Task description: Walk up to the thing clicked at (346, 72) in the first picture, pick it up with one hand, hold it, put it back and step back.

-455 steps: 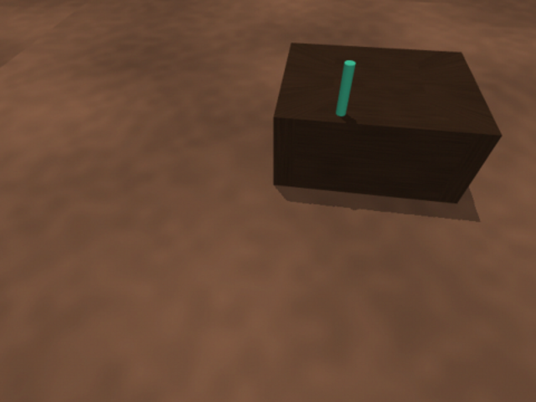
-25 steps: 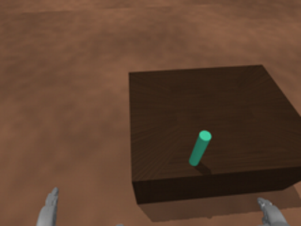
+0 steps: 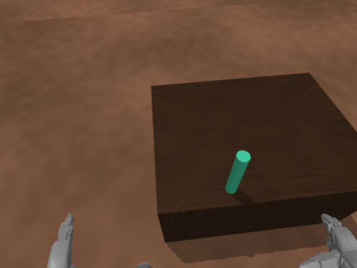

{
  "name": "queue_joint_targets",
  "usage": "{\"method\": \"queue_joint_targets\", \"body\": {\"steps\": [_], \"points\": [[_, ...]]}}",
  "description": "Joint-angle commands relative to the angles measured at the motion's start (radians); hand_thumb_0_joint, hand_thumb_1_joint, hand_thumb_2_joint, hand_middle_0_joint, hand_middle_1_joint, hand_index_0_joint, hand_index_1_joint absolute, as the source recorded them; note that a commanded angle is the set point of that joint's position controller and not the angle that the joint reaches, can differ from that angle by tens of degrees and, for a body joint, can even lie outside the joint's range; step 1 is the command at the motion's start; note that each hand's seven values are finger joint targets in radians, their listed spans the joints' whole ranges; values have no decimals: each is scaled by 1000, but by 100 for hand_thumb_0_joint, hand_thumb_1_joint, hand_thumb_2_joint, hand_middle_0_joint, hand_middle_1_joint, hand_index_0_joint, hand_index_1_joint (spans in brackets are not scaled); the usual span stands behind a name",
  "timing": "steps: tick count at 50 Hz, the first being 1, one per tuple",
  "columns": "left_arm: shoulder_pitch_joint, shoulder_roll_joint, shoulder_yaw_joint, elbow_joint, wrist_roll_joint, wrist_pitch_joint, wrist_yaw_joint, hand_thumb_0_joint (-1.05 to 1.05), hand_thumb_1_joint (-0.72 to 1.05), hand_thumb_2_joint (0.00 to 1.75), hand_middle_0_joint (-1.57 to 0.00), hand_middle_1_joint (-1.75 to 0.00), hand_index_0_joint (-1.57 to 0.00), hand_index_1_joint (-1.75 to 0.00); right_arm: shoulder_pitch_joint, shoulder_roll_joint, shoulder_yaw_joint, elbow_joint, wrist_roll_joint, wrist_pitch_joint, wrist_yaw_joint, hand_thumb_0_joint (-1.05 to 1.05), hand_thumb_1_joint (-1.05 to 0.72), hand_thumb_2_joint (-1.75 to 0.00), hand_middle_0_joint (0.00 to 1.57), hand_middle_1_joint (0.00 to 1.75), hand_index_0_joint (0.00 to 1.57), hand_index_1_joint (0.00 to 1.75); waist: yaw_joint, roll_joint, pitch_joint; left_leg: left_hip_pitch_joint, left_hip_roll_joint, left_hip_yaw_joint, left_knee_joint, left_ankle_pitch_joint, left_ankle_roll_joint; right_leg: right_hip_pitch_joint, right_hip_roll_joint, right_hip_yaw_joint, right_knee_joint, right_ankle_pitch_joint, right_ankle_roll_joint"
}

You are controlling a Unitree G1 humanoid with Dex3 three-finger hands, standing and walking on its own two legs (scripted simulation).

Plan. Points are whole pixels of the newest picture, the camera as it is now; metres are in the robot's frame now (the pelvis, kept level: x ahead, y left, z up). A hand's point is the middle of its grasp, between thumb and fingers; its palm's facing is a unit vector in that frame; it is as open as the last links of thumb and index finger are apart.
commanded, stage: go down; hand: right
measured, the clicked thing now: (236, 174) +0.44 -0.18 -0.20
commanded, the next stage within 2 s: approach in 1.58 s
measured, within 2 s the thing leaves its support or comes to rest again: neither
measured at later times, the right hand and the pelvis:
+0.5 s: hand (329, 187) +0.29 -0.33 +0.00, palm faces +0.16 +0.97 -0.17, open 17.6 cm; pelvis -0.01 -0.01 +0.01, yaw +1 degrees
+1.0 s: hand (338, 160) +0.34 -0.36 +0.03, palm faces +0.18 +0.98 -0.12, open 17.5 cm; pelvis -0.01 +0.00 +0.01, yaw +1 degrees
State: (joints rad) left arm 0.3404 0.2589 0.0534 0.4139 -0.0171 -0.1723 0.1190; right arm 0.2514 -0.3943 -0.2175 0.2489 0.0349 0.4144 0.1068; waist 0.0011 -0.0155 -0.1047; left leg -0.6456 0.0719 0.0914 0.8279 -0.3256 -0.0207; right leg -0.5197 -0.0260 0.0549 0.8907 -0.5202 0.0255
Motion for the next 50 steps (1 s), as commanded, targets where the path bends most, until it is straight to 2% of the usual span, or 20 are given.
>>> {"method": "queue_joint_targets", "body": {"steps": [1,4,8,10,13,16,19,21,23,25,26,29,32,35,39,41,43,46,48,50], "points": [[-4,101,15,-157,-4,-65,25,0,-55,6,-5,-5,-5,-6,-273,-323,-183,-127,10,-106,13,0,61,-5,2,6,4,6,32,-59,-118,218,-23,-38,-125,98,11,-69,37,-34,-153,212,-25],[-38,145,32,-183,-2,-77,35,0,-55,5,-5,-5,-5,-5,-398,-376,-206,-94,22,-131,46,0,61,-5,3,6,4,6,39,-109,-160,230,-26,-38,-126,117,17,-39,35,-30,-167,235,-19],[29,129,10,-110,-9,-81,22,0,-56,6,-6,-6,-5,-6,-410,-344,-181,84,41,-129,119,0,59,-5,3,6,4,6,40,-142,-138,221,-38,-14,-119,151,25,-4,23,-14,-187,341,-6],[-2,136,4,-106,-8,-88,13,0,-57,7,-6,-6,-5,-7,-467,-363,-189,136,48,-135,152,0,61,-5,3,6,4,6,34,-108,-135,229,-38,-10,-128,159,24,-15,21,-14,-191,332,-11],[-75,163,25,-106,-11,-102,7,0,-57,6,-6,-6,-5,-7,-526,-393,-212,228,54,-156,181,0,61,-5,2,6,4,6,28,-43,-106,225,-40,-8,-146,117,23,-48,17,-9,-210,262,-20],[-97,196,58,-104,-10,-108,9,0,-56,6,-6,-6,-5,-6,-566,-464,-254,264,49,-197,196,0,61,-5,2,6,4,6,14,-10,-118,248,-41,-12,-159,96,26,-54,18,-9,-226,237,-26],[-115,140,-1,-119,-11,-107,5,0,-55,5,-5,-5,-5,-5,-635,-500,-268,263,47,-250,206,0,61,-5,2,6,4,6,-1,-48,-168,294,-41,-20,-153,135,33,-23,20,-14,-230,293,-22],[-80,130,-7,-71,-6,-99,6,0,-55,6,-5,-5,-5,-5,-661,-535,-300,298,51,-284,212,0,61,-6,2,6,4,6,12,-69,-187,294,-41,-25,-146,177,35,-11,21,-17,-220,345,-20],[-117,136,-14,-130,-7,-101,10,0,-56,6,-5,-5,-5,-6,-730,-567,-311,279,52,-322,215,0,61,-5,2,6,4,6,17,-73,-236,324,-39,-33,-154,197,33,3,23,-23,-221,349,-23],[-65,131,-13,-50,-2,-92,13,0,-55,6,-5,-5,-5,-6,-713,-554,-305,357,51,-343,224,0,60,-6,2,6,3,6,23,-116,-193,298,-40,-37,-159,185,38,-8,26,-27,-227,336,-21],[-37,139,3,-2,0,-87,13,0,-56,6,-6,-5,-5,-6,-754,-567,-307,352,57,-363,231,0,59,-6,2,6,4,6,33,-145,-183,272,-41,-39,-158,185,41,-5,24,-26,-227,343,-18],[-83,199,44,-66,3,-94,19,0,-56,7,-6,-5,-5,-6,-828,-604,-309,366,58,-403,254,0,58,-5,3,6,4,6,62,-169,-252,267,-47,-37,-160,210,44,46,18,-21,-223,389,-15],[-72,138,-20,-19,0,-89,12,0,-56,6,-6,-6,-5,-6,-824,-553,-271,479,65,-429,285,0,56,-5,3,5,4,5,63,-130,-187,252,-48,-33,-170,198,43,6,17,-20,-228,359,-20],[-87,175,4,-70,-1,-94,18,0,-56,6,-6,-5,-5,-6,-874,-604,-297,490,78,-467,305,0,58,-5,3,6,5,6,70,-100,-247,272,-48,-30,-169,220,41,26,16,-15,-225,373,-23],[-39,162,1,-22,-1,-79,10,0,-56,6,-6,-6,-5,-6,-844,-609,-303,605,86,-494,327,0,57,-5,3,6,5,6,67,-104,-202,231,-56,-24,-160,225,44,14,11,-7,-217,442,-14],[-76,198,31,-71,0,-81,13,0,-55,5,-6,-6,-6,-6,-903,-695,-349,547,81,-517,324,0,55,-5,4,5,5,5,55,-122,-263,265,-52,-31,-158,236,46,24,15,-12,-216,437,-16],[-70,190,19,-66,0,-72,8,0,-55,5,-5,-5,-6,-5,-870,-675,-345,604,82,-524,329,0,56,-5,4,5,5,5,50,-112,-248,278,-53,-28,-152,247,47,8,18,-13,-214,449,-14],[-94,145,-21,-80,-4,-65,1,0,-55,5,-5,-5,-6,-5,-916,-719,-376,574,84,-551,332,0,54,-4,5,5,5,5,37,-136,-277,295,-51,-38,-148,259,50,-6,20,-17,-205,452,-14],[-107,182,5,-111,-2,-63,5,0,-55,6,-5,-5,-5,-6,-931,-731,-380,591,86,-560,338,0,54,-4,5,5,5,5,48,-132,-304,307,-54,-38,-146,269,49,3,18,-16,-203,461,-13],[-81,159,-15,-53,-1,-56,-2,0,-55,5,-5,-5,-5,-6,-904,-696,-362,649,90,-562,354,0,53,-5,4,5,5,5,53,-148,-299,311,-49,-45,-138,313,52,-12,24,-21,-188,490,-11]]}}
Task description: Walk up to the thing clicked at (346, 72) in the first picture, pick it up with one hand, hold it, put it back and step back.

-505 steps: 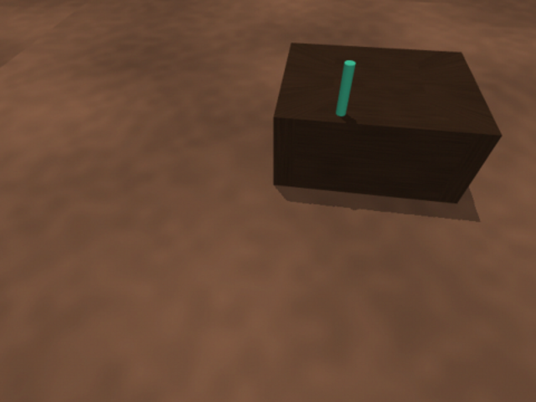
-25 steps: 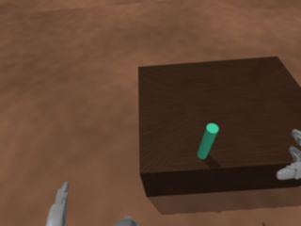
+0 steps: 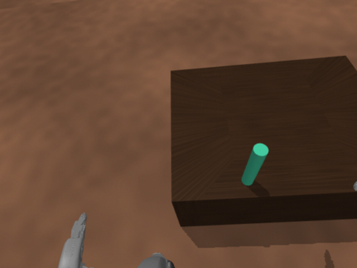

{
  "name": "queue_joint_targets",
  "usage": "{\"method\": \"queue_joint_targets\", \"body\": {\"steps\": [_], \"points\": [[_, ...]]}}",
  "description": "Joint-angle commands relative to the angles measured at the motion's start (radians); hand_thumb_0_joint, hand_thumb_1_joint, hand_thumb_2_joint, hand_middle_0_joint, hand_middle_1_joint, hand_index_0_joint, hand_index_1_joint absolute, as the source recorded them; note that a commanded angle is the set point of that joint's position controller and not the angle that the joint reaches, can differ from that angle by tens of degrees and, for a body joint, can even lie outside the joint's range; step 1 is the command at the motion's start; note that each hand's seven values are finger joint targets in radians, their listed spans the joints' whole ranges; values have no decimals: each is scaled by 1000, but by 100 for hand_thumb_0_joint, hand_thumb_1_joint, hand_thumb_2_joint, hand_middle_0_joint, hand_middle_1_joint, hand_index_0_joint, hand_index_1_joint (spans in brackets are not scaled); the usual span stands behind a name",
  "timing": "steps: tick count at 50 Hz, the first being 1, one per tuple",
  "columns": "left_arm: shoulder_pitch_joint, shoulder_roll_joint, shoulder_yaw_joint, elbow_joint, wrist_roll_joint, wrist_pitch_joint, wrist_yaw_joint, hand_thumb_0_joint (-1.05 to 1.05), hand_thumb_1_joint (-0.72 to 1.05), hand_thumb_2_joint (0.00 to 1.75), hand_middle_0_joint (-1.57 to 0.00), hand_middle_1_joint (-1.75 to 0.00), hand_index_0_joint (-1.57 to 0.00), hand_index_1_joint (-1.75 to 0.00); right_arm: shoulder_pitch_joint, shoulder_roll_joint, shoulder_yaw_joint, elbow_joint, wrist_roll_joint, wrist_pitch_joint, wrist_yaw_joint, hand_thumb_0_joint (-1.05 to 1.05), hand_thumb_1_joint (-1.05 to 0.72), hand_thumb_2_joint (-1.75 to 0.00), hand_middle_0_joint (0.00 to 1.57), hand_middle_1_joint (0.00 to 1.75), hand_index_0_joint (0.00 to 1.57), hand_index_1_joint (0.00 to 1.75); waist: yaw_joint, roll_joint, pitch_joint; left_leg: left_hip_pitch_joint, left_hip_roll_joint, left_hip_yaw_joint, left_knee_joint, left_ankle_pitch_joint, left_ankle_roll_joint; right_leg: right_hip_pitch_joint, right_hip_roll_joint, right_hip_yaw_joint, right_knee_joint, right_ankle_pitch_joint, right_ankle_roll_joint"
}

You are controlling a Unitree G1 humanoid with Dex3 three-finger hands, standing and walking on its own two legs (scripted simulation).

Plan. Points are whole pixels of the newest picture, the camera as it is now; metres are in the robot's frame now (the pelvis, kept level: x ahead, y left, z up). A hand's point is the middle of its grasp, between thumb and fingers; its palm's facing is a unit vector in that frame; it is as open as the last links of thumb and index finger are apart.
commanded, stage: go down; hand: right
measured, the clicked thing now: (253, 166) +0.44 -0.18 -0.21
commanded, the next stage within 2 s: approach in 0.58 s
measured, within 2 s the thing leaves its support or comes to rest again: neither
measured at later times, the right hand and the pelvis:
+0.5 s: hand out of the picture +0.36 -0.37 +0.04, palm faces +0.20 +0.98 -0.09, open 17.6 cm; pelvis -0.01 +0.00 -0.01, yaw +0 degrees
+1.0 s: hand (339, 160) +0.38 -0.35 -0.04, palm faces +0.15 +0.99 +0.03, open 17.7 cm; pelvis -0.02 +0.00 -0.05, yaw +0 degrees
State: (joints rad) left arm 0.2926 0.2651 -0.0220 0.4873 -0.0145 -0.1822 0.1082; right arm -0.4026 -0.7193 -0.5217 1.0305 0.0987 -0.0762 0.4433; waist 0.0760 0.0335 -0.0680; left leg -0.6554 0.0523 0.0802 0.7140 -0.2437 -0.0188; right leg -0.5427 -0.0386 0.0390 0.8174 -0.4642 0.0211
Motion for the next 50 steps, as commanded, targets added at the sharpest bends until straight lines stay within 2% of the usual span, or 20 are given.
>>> {"method": "queue_joint_targets", "body": {"steps": [1,3,5,9,12,15,17,22,25,26,28,30,33,35,37,41,43,47,49,50], "points": [[-45,168,73,-130,-7,-46,11,0,-55,6,-5,-5,-5,-6,-255,-385,-68,-130,30,-75,26,0,54,-5,4,5,5,5,-19,-183,-348,313,-30,-33,-18,239,52,9,36,-1,-111,450,-7],[-64,191,86,-159,-5,-49,17,0,-56,6,-5,-5,-5,-6,-280,-407,-72,-128,28,-80,35,0,54,-5,4,5,5,5,-8,-197,-385,308,-31,-34,-13,259,53,38,33,-1,-102,484,-6],[-41,181,78,-130,-4,-43,14,0,-56,6,-5,-5,-5,-6,-291,-389,-56,-115,33,-86,46,0,55,-5,4,5,5,5,4,-192,-337,265,-36,-27,-22,221,51,45,28,4,-102,470,-6],[-43,191,87,-173,-5,-45,14,0,-55,5,-6,-6,-5,-6,-319,-446,-79,-119,31,-104,52,0,56,-5,4,5,5,5,15,-181,-350,270,-34,-29,-25,203,46,27,31,3,-103,420,-12],[31,142,55,-124,-8,-32,3,0,-55,5,-5,-5,-6,-5,-320,-446,-81,-111,31,-110,58,0,57,-6,4,6,5,6,6,-190,-307,258,-33,-33,-21,202,46,-9,37,-4,-98,405,-15],[-6,200,99,-176,-5,-38,5,0,-56,6,-6,-6,-5,-6,-362,-480,-98,-116,33,-119,62,0,59,-6,3,6,4,6,21,-211,-366,238,-35,-33,-9,213,49,26,31,4,-88,440,-7],[5,182,86,-147,-5,-33,2,0,-55,5,-5,-5,-6,-5,-368,-484,-96,-110,31,-120,64,0,59,-6,3,6,4,6,9,-224,-326,220,-34,-32,-7,191,48,3,34,2,-84,422,-9],[-42,189,88,-162,-1,-39,-1,0,-56,6,-5,-5,-5,-6,-372,-481,-98,-47,29,-123,75,0,58,-6,3,6,5,6,13,-219,-353,206,-35,-31,2,162,49,-16,33,7,-75,382,-10],[-58,185,64,-198,-3,-39,0,0,-56,6,-5,-5,-5,-6,-402,-522,-114,-50,27,-129,82,0,59,-6,4,6,5,6,9,-205,-400,250,-33,-32,11,191,49,-38,35,7,-67,393,-12],[-51,203,81,-213,-5,-37,4,0,-56,6,-5,-5,-5,-5,-408,-533,-120,-56,33,-129,85,0,59,-5,4,6,5,6,14,-200,-396,240,-37,-28,8,171,48,-30,32,11,-71,386,-12],[-23,187,69,-189,-4,-33,2,0,-56,6,-5,-5,-5,-5,-395,-504,-105,2,34,-127,92,0,61,-5,3,6,5,6,20,-196,-367,210,-39,-28,7,153,48,-44,33,12,-68,369,-12],[-18,191,72,-201,-4,-33,3,0,-55,5,-5,-5,-5,-5,-421,-550,-121,-36,29,-134,89,0,59,-5,4,5,5,5,15,-205,-366,207,-38,-31,5,135,47,-52,34,9,-71,337,-14],[-31,204,84,-233,-3,-35,2,0,-55,6,-5,-5,-5,-6,-439,-556,-121,-28,31,-140,91,0,61,-5,3,6,5,6,27,-186,-373,202,-36,-33,8,129,43,-64,35,7,-61,307,-19],[-4,156,44,-208,-1,-34,-4,0,-56,5,-5,-4,-4,-5,-431,-546,-120,-10,26,-145,92,0,61,-3,5,5,6,5,18,-210,-356,190,-34,-41,19,136,46,-86,39,2,-51,310,-16],[-8,142,35,-218,-3,-39,-8,0,-56,5,-5,-4,-4,-5,-407,-483,-98,37,41,-157,99,0,61,-2,5,5,6,5,33,-171,-291,136,-39,-36,24,94,42,-126,35,6,-46,260,-23],[-42,160,61,-233,6,-61,-17,0,-57,6,-5,-4,-4,-6,-397,-384,-75,83,80,-223,122,0,61,-3,5,5,6,5,66,-131,-299,42,-34,-46,81,76,39,-194,37,9,24,228,-31],[-69,182,75,-286,11,-79,-22,0,-57,6,-5,-5,-4,-6,-391,-350,-83,84,105,-284,132,0,61,-3,5,5,6,5,80,-110,-374,30,-33,-45,131,110,35,-209,39,14,76,269,-29],[-8,221,134,-336,20,-94,-27,0,-58,7,-5,-5,-4,-7,-377,-355,-159,21,150,-427,143,0,61,-3,5,5,7,5,90,-160,-499,-48,-36,-46,249,157,38,-222,44,24,190,396,-18],[48,224,146,-356,27,-96,-37,0,-58,7,-6,-5,-3,-7,-341,-339,-180,46,161,-481,144,0,61,-3,5,5,7,5,106,-168,-485,-118,-42,-43,298,149,41,-259,39,30,239,450,-10],[45,226,159,-374,31,-99,-42,0,-58,7,-6,-5,-4,-7,-374,-348,-193,38,162,-508,138,0,61,-2,6,5,7,5,112,-185,-481,-144,-39,-47,317,132,41,-296,42,29,259,416,-10]]}}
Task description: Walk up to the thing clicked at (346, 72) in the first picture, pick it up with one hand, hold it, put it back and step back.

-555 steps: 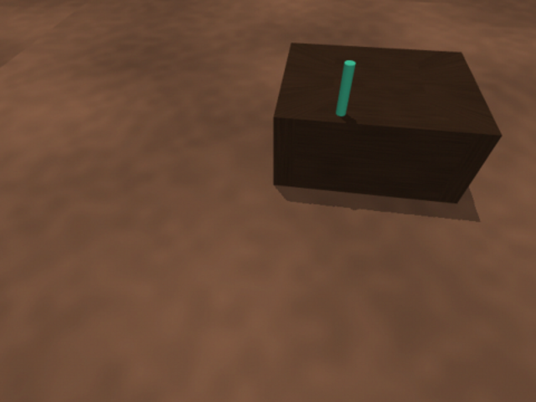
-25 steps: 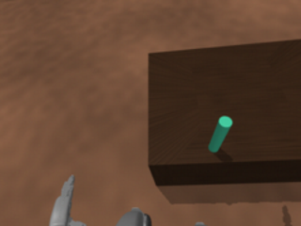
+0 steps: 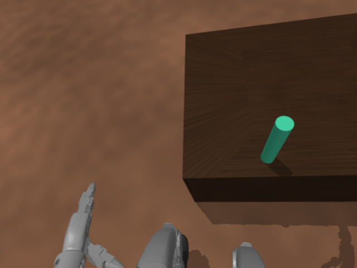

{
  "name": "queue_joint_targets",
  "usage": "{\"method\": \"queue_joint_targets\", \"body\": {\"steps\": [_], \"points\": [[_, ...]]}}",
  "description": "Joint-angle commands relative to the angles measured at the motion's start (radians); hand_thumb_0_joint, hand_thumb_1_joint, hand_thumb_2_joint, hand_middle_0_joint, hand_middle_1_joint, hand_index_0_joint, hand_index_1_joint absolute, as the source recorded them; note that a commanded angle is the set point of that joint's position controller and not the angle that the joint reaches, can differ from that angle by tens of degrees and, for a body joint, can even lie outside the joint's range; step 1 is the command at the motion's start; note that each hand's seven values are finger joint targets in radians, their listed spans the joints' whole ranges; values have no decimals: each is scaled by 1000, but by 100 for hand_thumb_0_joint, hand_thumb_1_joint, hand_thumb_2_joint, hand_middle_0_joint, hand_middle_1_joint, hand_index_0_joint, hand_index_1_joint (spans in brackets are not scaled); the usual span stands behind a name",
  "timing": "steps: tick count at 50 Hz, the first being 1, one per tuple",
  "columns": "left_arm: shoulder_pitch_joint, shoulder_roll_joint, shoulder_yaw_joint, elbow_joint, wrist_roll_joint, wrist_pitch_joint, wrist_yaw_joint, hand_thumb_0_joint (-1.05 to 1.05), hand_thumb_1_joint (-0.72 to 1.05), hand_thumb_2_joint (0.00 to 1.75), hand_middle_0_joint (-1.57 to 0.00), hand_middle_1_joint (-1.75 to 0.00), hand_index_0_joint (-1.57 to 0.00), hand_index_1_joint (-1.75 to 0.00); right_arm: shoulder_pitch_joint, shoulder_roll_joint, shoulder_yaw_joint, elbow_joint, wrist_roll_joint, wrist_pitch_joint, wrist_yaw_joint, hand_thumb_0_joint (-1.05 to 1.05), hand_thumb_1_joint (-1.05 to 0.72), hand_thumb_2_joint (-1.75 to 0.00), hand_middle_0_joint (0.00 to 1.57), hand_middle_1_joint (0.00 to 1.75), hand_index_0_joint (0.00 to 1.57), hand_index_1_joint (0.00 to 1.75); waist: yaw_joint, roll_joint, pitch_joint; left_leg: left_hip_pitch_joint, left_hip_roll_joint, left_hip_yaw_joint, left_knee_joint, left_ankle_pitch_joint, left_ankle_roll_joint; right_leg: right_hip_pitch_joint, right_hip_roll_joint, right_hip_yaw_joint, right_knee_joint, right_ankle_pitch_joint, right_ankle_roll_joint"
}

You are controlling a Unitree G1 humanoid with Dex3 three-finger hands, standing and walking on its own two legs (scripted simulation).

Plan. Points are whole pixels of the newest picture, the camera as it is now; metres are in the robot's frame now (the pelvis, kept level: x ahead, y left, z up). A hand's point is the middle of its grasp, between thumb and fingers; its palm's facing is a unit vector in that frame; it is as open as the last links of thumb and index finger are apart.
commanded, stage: approach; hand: right
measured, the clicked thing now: (274, 143) +0.46 -0.18 -0.16
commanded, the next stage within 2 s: close in in 0.34 s
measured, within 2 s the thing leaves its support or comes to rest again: neither
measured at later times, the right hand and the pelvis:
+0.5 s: hand (301, 158) +0.43 -0.26 -0.19, palm faces +0.10 +0.99 +0.06, open 17.5 cm; pelvis -0.06 +0.00 -0.13, yaw +3 degrees
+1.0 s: hand (278, 152) +0.45 -0.20 -0.20, palm faces +0.10 +0.99 +0.03, open 17.7 cm; pelvis -0.06 -0.01 -0.15, yaw +2 degrees
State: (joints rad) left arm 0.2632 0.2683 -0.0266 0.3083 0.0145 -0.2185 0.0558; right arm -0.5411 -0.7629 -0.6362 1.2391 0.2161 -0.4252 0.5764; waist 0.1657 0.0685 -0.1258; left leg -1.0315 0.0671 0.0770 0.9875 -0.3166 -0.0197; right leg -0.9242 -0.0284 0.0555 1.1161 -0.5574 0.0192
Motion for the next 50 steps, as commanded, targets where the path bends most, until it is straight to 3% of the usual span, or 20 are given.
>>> {"method": "queue_joint_targets", "body": {"steps": [1,4,9,10,11,13,16,17,19,21,23,24,27,28,32,37,41,44,45,50], "points": [[103,211,161,-207,4,-66,7,0,-58,7,-5,-5,-4,-7,-246,-295,-87,-168,47,-181,2,0,61,-2,6,5,7,5,31,-228,-419,204,-54,-45,62,189,44,66,29,14,-24,493,-7],[119,225,191,-307,17,-76,-3,0,-57,6,-5,-4,-4,-6,-276,-344,-128,-231,23,-240,-19,0,61,-2,6,5,7,5,34,-297,-507,190,-49,-56,121,197,50,51,29,7,27,496,0],[122,206,204,-333,43,-85,-26,0,-56,5,-5,-4,-4,-5,-305,-261,-88,-181,-19,-289,-48,0,61,-2,6,5,7,5,59,-393,-460,21,-53,-49,217,117,54,-35,9,16,113,482,16],[92,211,208,-362,47,-90,-29,0,-55,5,-5,-4,-4,-5,-317,-277,-96,-193,-30,-295,-55,0,59,-3,6,5,6,5,63,-402,-472,-10,-53,-46,236,103,54,-53,2,19,132,463,16],[88,216,208,-396,51,-93,-31,0,-55,5,-5,-5,-4,-5,-349,-355,-134,-243,-46,-302,-68,0,58,-3,6,5,6,5,56,-423,-510,3,-50,-55,246,105,54,-75,5,11,153,417,13],[78,210,204,-473,54,-100,-36,0,-54,4,-4,-5,-4,-5,-363,-339,-121,-236,-62,-310,-80,0,59,-4,5,5,6,5,83,-410,-536,14,-49,-58,265,84,54,-135,5,6,176,327,9],[99,189,176,-556,59,-113,-54,0,-55,4,-4,-5,-4,-5,-271,-217,-90,-56,-65,-310,-88,0,57,-5,5,6,6,5,123,-355,-512,-10,-54,-48,321,79,54,-273,10,10,238,284,3],[121,207,188,-572,56,-113,-57,0,-55,4,-4,-5,-4,-5,-284,-222,-97,-59,-61,-313,-93,0,58,-5,5,6,6,6,142,-347,-506,-31,-54,-49,331,58,53,-314,10,14,256,240,0],[127,280,251,-674,56,-116,-54,0,-55,4,-5,-5,-5,-5,-345,-330,-142,-136,-82,-320,-123,0,53,-6,5,6,6,6,152,-359,-578,-30,-51,-50,352,35,53,-327,12,17,268,185,-1],[163,285,271,-685,56,-113,-64,0,-54,4,-5,-5,-5,-4,-366,-252,-94,-102,-94,-314,-146,0,53,-7,5,6,6,6,182,-358,-544,-91,-56,-39,375,-15,52,-364,14,23,286,131,-4],[186,299,306,-686,47,-113,-66,0,-56,4,-6,-5,-6,-5,-374,-275,-107,-138,-103,-314,-178,0,51,-6,6,5,7,5,192,-373,-539,-116,-55,-50,386,-32,50,-398,16,19,307,80,-9],[178,308,314,-736,45,-117,-68,0,-57,5,-6,-5,-6,-5,-400,-312,-130,-183,-114,-316,-199,0,49,-6,7,5,7,5,188,-383,-588,-108,-53,-47,401,-33,49,-392,18,18,310,74,-8],[230,295,323,-735,45,-110,-77,0,-56,4,-5,-5,-6,-5,-478,-304,-115,-288,-143,-317,-252,0,52,-4,7,5,6,5,191,-473,-619,-178,-58,-36,431,-37,53,-333,19,17,316,91,-1],[234,283,326,-726,47,-109,-79,0,-56,5,-5,-5,-5,-5,-466,-261,-79,-286,-154,-309,-266,0,52,-3,7,4,6,4,183,-511,-626,-186,-58,-36,436,-31,55,-316,16,12,319,103,2],[240,270,320,-745,46,-96,-82,0,-56,5,-5,-5,-5,-5,-484,-237,-42,-410,-194,-281,-314,0,54,-3,6,5,5,5,149,-606,-658,-251,-59,-27,463,-48,62,-235,8,19,313,150,20],[231,281,346,-767,50,-70,-83,0,-56,5,-5,-5,-5,-5,-437,-129,-22,-336,-207,-226,-364,0,60,-6,3,6,4,6,149,-517,-552,-261,-57,-20,468,-66,64,-322,9,29,307,125,18],[230,279,357,-803,49,-62,-84,0,-56,5,-5,-5,-5,-5,-412,-4,32,-266,-206,-204,-380,0,61,-7,3,6,4,6,193,-383,-495,-241,-55,-14,463,-62,58,-418,16,25,320,72,0],[226,280,362,-853,42,-62,-81,0,-57,6,-6,-5,-5,-6,-404,20,48,-235,-209,-206,-392,0,61,-6,3,6,4,6,199,-289,-510,-184,-55,-18,457,-67,50,-484,24,17,328,25,-17],[241,294,374,-864,38,-62,-77,0,-57,6,-6,-5,-5,-6,-433,-16,22,-252,-206,-213,-400,0,61,-6,3,6,4,6,213,-252,-518,-168,-55,-19,450,-69,46,-503,27,18,331,9,-24],[289,266,367,-868,31,-63,-76,0,-56,5,-5,-4,-5,-5,-488,-32,26,-291,-210,-248,-428,0,61,-6,3,7,4,7,215,-263,-544,-133,-54,-46,436,-68,40,-513,38,-5,349,-13,-32]]}}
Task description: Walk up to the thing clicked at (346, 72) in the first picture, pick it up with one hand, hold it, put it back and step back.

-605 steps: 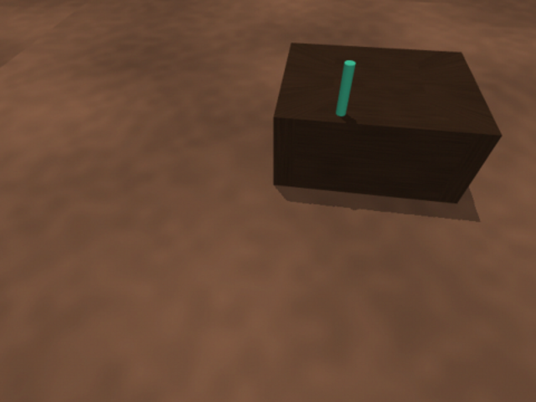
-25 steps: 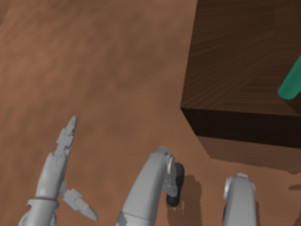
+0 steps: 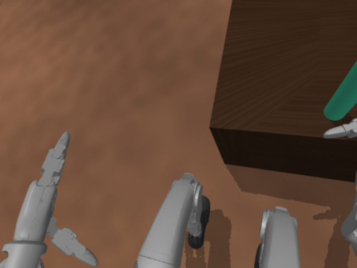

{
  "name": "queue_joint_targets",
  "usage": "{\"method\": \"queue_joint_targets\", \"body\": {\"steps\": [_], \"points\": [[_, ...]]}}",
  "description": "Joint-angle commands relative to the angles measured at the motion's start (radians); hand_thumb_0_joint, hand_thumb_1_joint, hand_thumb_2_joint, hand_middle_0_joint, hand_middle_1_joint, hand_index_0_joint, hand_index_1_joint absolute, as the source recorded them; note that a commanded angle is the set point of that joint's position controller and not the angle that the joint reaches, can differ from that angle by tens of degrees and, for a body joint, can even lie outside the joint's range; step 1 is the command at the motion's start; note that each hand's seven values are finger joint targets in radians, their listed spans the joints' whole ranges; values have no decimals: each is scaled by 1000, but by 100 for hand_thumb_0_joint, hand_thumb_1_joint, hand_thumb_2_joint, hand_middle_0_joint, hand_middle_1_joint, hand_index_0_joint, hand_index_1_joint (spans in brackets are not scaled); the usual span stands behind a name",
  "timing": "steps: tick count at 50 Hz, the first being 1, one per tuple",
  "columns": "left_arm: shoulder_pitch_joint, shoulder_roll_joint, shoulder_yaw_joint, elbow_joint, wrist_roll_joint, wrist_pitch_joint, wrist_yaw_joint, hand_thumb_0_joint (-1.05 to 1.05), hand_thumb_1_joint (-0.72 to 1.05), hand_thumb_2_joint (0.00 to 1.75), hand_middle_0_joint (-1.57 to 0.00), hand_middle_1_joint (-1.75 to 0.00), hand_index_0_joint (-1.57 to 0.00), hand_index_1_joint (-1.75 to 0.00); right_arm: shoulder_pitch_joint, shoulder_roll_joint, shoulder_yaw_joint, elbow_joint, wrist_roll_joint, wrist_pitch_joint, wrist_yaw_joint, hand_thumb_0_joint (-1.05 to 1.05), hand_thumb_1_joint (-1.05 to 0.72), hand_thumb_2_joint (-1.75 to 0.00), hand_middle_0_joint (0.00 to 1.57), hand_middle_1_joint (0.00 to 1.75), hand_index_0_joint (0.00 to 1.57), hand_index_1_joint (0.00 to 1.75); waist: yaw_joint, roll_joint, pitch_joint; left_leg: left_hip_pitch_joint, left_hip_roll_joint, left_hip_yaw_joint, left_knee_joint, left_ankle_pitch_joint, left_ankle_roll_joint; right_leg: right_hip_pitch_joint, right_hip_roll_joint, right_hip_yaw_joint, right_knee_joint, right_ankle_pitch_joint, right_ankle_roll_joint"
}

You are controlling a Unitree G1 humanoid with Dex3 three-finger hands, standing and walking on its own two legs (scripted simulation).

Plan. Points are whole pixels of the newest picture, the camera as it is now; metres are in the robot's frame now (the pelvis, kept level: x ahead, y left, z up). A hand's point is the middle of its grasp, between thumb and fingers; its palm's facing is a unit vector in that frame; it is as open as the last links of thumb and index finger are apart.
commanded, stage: close in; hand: right
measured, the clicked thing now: (355, 85) +0.52 -0.19 -0.01
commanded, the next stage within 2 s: rest palm in 0.02 s
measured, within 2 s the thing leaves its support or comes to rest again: leaves its support in 1.14 s
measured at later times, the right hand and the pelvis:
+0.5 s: hand (344, 89) +0.53 -0.19 -0.06, palm faces +0.15 +0.99 +0.01, open 14.9 cm; pelvis +0.01 +0.01 +0.00, yaw +0 degrees
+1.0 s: hand (343, 99) +0.52 -0.19 -0.07, palm faces +0.15 +0.99 -0.01, open 6.3 cm; pelvis +0.00 +0.01 -0.01, yaw +0 degrees
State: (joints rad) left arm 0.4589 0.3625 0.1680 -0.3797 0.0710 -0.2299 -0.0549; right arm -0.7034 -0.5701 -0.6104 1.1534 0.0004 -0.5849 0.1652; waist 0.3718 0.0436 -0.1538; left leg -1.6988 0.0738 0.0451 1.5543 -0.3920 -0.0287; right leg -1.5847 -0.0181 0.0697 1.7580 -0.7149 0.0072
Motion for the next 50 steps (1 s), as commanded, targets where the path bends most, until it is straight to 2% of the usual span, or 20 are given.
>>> {"method": "queue_joint_targets", "body": {"steps": [1,2,3,8,11,12,15,17,19,20,22,26,28,32,36,38,43,45,48,50], "points": [[101,168,178,-191,-25,-53,34,0,-56,5,-5,-4,-5,-5,-331,-218,7,-198,1,-93,-19,0,61,-7,3,7,4,8,22,-244,-521,535,-62,-14,-129,9,50,148,30,-20,-289,146,-19],[105,161,172,-184,-23,-53,34,0,-56,5,-5,-5,-5,-5,-336,-214,8,-219,-3,-96,-24,0,61,-8,4,8,5,8,5,-275,-540,529,-61,-20,-126,27,51,174,30,-25,-287,166,-15],[106,152,165,-181,-25,-53,32,0,-56,5,-5,-5,-5,-5,-330,-202,31,-196,-8,-97,-22,0,61,-8,3,8,5,8,18,-283,-509,517,-60,-20,-127,17,51,161,32,-30,-286,152,-15],[109,173,188,-196,-18,-49,31,0,-61,10,-6,-5,-3,-8,-370,-227,40,-252,-33,-101,-38,0,60,-5,11,8,12,8,-1,-400,-547,459,-58,-10,-92,61,62,262,26,-28,-284,240,4],[99,199,223,-214,-15,-49,29,0,-58,8,-6,-5,-4,-7,-368,-216,35,-262,-33,-94,-51,0,61,-6,32,20,33,20,11,-392,-568,486,-56,-14,-100,70,58,263,24,-28,-275,243,3],[101,182,199,-216,-15,-48,26,0,-58,8,-6,-5,-4,-7,-364,-211,33,-247,-31,-91,-52,0,60,-8,40,24,41,24,7,-379,-556,489,-56,-15,-104,66,57,239,25,-29,-276,231,1],[107,165,188,-231,-17,-46,23,0,-57,7,-5,-5,-4,-6,-363,-219,23,-254,-32,-87,-56,0,61,-8,56,31,56,31,0,-372,-586,525,-57,-24,-102,80,56,216,26,-33,-268,237,-3],[108,179,187,-264,-18,-41,24,0,-57,7,-5,-5,-4,-6,-377,-271,-2,-290,-37,-89,-60,0,61,-6,64,33,64,33,-9,-387,-631,541,-59,-22,-92,105,57,243,24,-31,-267,273,0],[137,170,186,-227,-18,-34,23,0,-56,6,-5,-5,-5,-5,-373,-232,13,-229,-37,-79,-60,0,59,-7,72,38,72,38,17,-358,-581,516,-61,-15,-91,105,56,223,25,-26,-261,275,-3],[128,161,180,-217,-18,-32,21,0,-57,7,-5,-5,-4,-6,-358,-216,18,-221,-34,-79,-60,0,60,-9,75,40,75,41,11,-370,-560,503,-63,-12,-84,108,60,216,24,-23,-269,286,-1],[129,154,175,-229,-21,-34,21,0,-57,7,-5,-5,-4,-6,-358,-203,16,-205,-33,-71,-58,0,54,-16,84,48,84,49,20,-353,-556,478,-64,-6,-83,100,58,231,22,-19,-263,291,-1],[131,177,194,-241,-20,-26,13,0,-57,7,-5,-5,-4,-6,-295,-190,13,-205,-39,-64,-56,0,44,-28,94,61,95,61,-5,-372,-585,466,-64,3,-58,132,63,279,18,-14,-263,384,10],[122,183,207,-251,-24,-23,11,0,-56,6,-5,-5,-4,-5,-322,-196,10,-274,-35,-68,-55,0,34,-37,98,68,99,68,-5,-388,-616,476,-64,2,-55,144,65,304,15,-10,-263,418,11],[116,168,208,-216,-32,-21,12,0,-56,6,-5,-4,-4,-5,-280,-127,36,-225,-19,-57,-52,0,13,-56,107,83,107,83,3,-316,-549,498,-62,0,-78,97,60,204,23,-18,-280,284,-2],[129,164,186,-248,-33,-18,16,0,-56,5,-5,-4,-4,-5,-314,-162,18,-228,-25,-69,-61,0,-6,-71,120,97,120,98,11,-280,-527,495,-62,-4,-81,78,56,176,25,-19,-273,249,-8],[127,160,187,-235,-32,-16,21,0,-55,4,-5,-4,-5,-4,-347,-227,-6,-255,-32,-86,-73,0,-16,-78,124,103,124,104,0,-298,-553,510,-61,-15,-83,72,54,174,28,-28,-263,231,-11],[110,159,183,-265,-27,-28,25,0,-55,4,-5,-5,-5,-4,-344,-196,21,-222,-32,-107,-66,0,-38,-95,133,117,133,117,24,-298,-544,518,-57,-39,-94,49,52,135,27,-37,-243,186,-16],[113,181,195,-281,-28,-28,25,0,-55,4,-5,-5,-5,-5,-328,-224,20,-204,-43,-102,-62,0,-45,-107,137,127,137,127,30,-338,-538,472,-59,-27,-84,44,55,183,26,-33,-254,193,-9],[145,176,200,-261,-31,-25,20,0,-56,6,-6,-6,-6,-6,-339,-244,11,-227,-44,-89,-56,0,-49,-122,137,138,139,138,27,-377,-561,467,-57,-22,-76,62,57,215,25,-30,-256,228,-3],[139,179,211,-241,-33,-25,15,0,-56,5,-6,-6,-6,-6,-348,-249,9,-266,-32,-75,-55,0,-56,-131,141,143,143,143,2,-416,-572,448,-59,-14,-72,49,60,243,24,-29,-272,232,3]]}}
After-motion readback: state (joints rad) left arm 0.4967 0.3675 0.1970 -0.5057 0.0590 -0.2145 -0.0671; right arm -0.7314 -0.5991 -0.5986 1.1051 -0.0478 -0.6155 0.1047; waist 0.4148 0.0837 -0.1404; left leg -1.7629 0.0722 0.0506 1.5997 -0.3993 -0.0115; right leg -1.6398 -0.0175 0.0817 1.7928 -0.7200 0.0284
